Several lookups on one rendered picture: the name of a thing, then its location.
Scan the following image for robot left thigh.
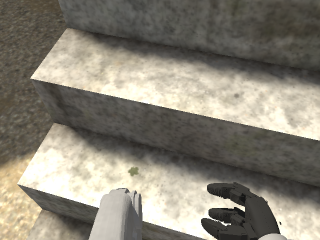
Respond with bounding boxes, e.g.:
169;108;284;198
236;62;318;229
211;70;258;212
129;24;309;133
88;189;143;240

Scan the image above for robot right hand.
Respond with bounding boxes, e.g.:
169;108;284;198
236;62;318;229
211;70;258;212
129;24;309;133
201;182;281;240

